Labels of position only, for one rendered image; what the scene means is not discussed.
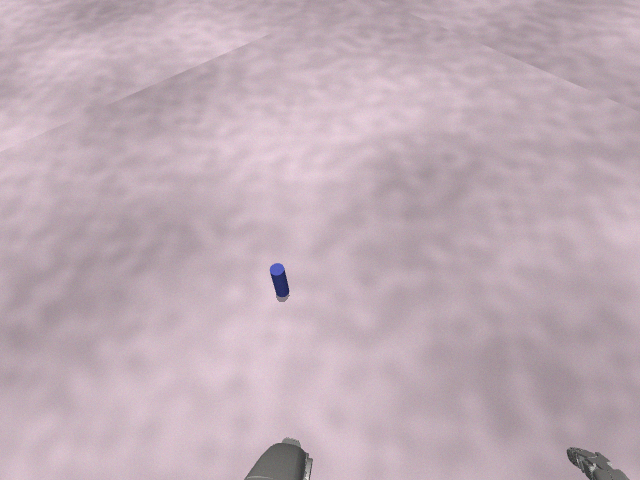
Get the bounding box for right robot hand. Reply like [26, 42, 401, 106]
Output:
[567, 447, 629, 480]

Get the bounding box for can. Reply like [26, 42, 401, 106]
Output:
[270, 263, 289, 297]

